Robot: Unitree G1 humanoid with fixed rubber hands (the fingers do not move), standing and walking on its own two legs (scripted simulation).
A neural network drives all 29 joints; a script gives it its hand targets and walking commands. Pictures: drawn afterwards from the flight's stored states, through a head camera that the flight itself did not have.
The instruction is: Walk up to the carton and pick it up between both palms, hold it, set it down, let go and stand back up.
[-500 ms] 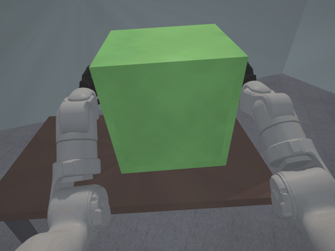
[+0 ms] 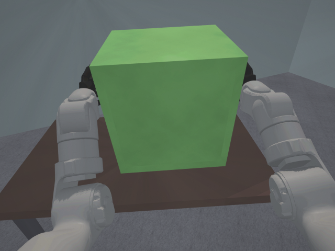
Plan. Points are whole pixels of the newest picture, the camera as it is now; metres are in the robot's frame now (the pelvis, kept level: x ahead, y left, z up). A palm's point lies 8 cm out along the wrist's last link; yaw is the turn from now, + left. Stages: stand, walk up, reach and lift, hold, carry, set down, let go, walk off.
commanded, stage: hold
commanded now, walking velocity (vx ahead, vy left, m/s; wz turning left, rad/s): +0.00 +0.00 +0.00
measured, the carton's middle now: (168, 98) +0.40 +0.01 +0.25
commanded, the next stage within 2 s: none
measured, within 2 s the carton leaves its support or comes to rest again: neither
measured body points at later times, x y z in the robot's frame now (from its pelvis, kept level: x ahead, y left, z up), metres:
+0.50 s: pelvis +0.00 +0.00 +0.00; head -0.09 +0.02 +0.44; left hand +0.38 +0.19 +0.28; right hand +0.38 -0.16 +0.28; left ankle +0.03 +0.14 -0.75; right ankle +0.02 -0.11 -0.75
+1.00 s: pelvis +0.00 +0.01 +0.00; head -0.10 +0.02 +0.44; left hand +0.38 +0.18 +0.28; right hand +0.38 -0.17 +0.28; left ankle +0.03 +0.14 -0.75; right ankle +0.02 -0.11 -0.75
